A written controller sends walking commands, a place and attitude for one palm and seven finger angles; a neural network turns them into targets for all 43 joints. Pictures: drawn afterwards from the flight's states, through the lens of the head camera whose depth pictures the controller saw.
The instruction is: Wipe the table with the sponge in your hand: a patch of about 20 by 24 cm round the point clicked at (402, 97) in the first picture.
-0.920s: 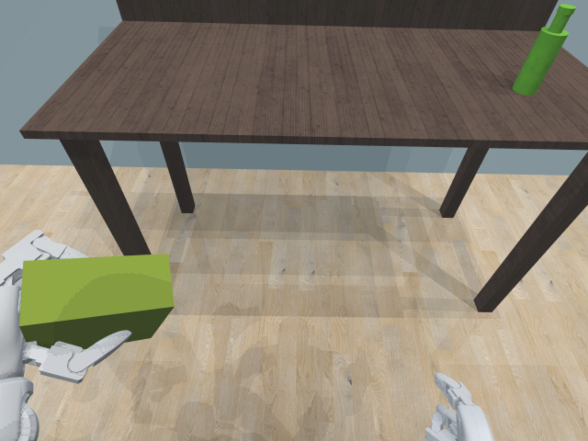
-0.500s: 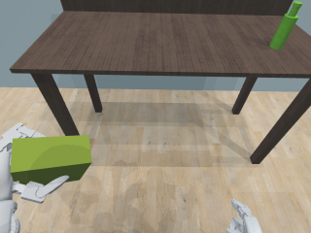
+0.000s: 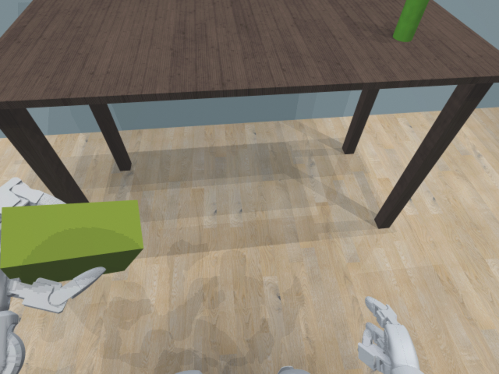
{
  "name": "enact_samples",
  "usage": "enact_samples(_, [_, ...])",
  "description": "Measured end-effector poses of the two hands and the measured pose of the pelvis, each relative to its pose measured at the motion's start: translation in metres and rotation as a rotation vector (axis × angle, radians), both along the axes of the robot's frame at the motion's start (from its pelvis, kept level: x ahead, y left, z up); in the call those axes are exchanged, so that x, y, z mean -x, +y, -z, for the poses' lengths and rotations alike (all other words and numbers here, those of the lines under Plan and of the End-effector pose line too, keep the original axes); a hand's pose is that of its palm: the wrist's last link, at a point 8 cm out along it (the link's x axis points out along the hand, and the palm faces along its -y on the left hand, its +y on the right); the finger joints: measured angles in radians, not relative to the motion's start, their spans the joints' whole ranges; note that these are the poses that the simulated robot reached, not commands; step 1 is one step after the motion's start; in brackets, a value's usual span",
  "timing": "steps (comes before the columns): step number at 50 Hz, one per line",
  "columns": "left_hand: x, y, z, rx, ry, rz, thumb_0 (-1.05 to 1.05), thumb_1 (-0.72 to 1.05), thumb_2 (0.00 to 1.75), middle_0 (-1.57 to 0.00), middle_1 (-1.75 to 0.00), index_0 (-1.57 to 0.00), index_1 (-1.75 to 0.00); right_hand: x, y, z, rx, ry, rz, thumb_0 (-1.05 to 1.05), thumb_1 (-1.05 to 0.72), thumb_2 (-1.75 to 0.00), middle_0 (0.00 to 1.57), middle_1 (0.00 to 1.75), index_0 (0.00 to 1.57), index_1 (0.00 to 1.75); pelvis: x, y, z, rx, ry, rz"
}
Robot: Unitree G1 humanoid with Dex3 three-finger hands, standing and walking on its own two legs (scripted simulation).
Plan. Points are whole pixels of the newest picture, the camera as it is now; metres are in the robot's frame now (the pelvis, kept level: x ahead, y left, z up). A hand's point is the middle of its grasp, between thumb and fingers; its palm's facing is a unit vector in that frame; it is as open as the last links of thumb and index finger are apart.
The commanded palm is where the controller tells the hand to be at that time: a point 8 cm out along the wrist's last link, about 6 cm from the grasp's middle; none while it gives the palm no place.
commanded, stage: walk to a spot facing it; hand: left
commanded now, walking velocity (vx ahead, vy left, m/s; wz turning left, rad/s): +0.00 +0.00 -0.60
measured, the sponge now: (94, 243) +0.23 +0.21 +0.15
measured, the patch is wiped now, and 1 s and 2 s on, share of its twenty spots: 0.00 0.00 0.00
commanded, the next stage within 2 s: turn to face it in 1.40 s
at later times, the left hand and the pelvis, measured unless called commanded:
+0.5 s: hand (141, 234) +0.24 +0.15 +0.17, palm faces +0.20 -0.86 -0.47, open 10.0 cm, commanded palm +0.20 +0.19 +0.20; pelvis -0.03 -0.03 +0.00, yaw -17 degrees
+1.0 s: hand (230, 222) +0.26 +0.05 +0.18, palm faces -0.07 -0.92 -0.39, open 9.9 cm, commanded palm +0.23 +0.11 +0.20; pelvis -0.05 -0.05 +0.01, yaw -31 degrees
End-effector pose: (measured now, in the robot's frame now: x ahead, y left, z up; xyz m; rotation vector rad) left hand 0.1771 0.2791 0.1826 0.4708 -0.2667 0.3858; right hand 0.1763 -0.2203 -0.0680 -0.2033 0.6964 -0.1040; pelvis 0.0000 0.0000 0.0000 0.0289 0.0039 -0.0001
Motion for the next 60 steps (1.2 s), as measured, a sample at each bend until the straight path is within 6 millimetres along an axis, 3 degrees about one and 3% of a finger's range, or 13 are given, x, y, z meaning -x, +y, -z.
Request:
enact_samples(9, [-0.008,-0.025,-0.004,-0.042,0.019,0.058,0.00,-0.47,0.98,-0.77,-1.33,-0.76,-1.33,0.034,-0.026,0.025,-0.019,0.094,0.067,0.02,-0.91,-0.90,0.20,0.30,0.20,0.30,0.007,-0.008,0.005,-0.021,0.011,0.047])
enact_samples(20, [-0.019,-0.044,-0.009,-0.091,0.056,0.179,0.00,-0.47,0.98,-0.77,-1.33,-0.76,-1.33,0.085,-0.034,0.018,-0.064,0.077,0.200,0.02,-0.91,-0.90,0.20,0.30,0.20,0.30,0.024,-0.008,-0.002,-0.016,-0.004,0.207])
enact_samples(23, [-0.026,-0.064,-0.008,-0.074,0.058,0.205,0.00,-0.47,0.98,-0.77,-1.33,-0.76,-1.33,0.097,-0.039,0.020,-0.094,0.047,0.223,0.02,-0.91,-0.90,0.20,0.30,0.20,0.30,0.027,-0.017,-0.002,0.007,-0.007,0.268])
enact_samples(28, [-0.043,-0.118,-0.001,-0.065,0.013,0.319,0.00,-0.47,0.98,-0.77,-1.33,-0.76,-1.33,0.125,-0.064,0.032,-0.106,0.040,0.257,0.02,-0.90,-0.90,0.21,0.30,0.20,0.30,0.043,-0.039,0.008,0.021,-0.018,0.314])
enact_samples(35, [-0.043,-0.165,-0.011,-0.095,0.065,0.521,0.00,-0.47,0.98,-0.77,-1.33,-0.76,-1.33,0.187,-0.107,0.012,-0.048,0.109,0.450,0.02,-0.91,-0.90,0.20,0.30,0.20,0.30,0.056,-0.047,-0.009,0.001,0.009,0.420])
enact_samples(42, [-0.047,-0.166,-0.028,-0.109,-0.011,0.557,0.00,-0.47,0.98,-0.77,-1.33,-0.76,-1.33,0.239,-0.126,-0.008,0.032,0.150,0.567,0.02,-0.91,-0.90,0.20,0.30,0.19,0.30,0.056,-0.053,-0.019,-0.017,0.030,0.482])
enact_samples(46, [-0.055,-0.165,-0.019,-0.033,-0.040,0.545,0.00,-0.47,0.98,-0.77,-1.33,-0.76,-1.33,0.246,-0.126,-0.013,0.074,0.123,0.593,0.02,-0.91,-0.90,0.20,0.30,0.19,0.30,0.051,-0.050,-0.016,0.000,0.025,0.507])
enact_samples(51, [-0.067,-0.181,-0.012,-0.020,-0.038,0.568,0.00,-0.47,0.98,-0.77,-1.33,-0.76,-1.33,0.239,-0.114,-0.012,0.046,0.063,0.625,0.02,-0.91,-0.90,0.20,0.30,0.19,0.30,0.050,-0.054,-0.015,0.016,-0.006,0.540])
enact_samples(56, [-0.074,-0.210,-0.018,-0.058,-0.006,0.590,0.00,-0.47,0.98,-0.77,-1.33,-0.76,-1.33,0.228,-0.103,-0.001,-0.050,0.051,0.624,0.02,-0.91,-0.90,0.20,0.30,0.20,0.30,0.045,-0.074,-0.020,0.040,0.012,0.581])
enact_samples(60, [-0.081,-0.245,-0.019,-0.100,-0.013,0.607,0.00,-0.47,0.98,-0.77,-1.33,-0.76,-1.33,0.225,-0.112,0.016,-0.110,0.061,0.624,0.02,-0.90,-0.90,0.21,0.30,0.20,0.30,0.044,-0.100,-0.012,0.043,0.013,0.611])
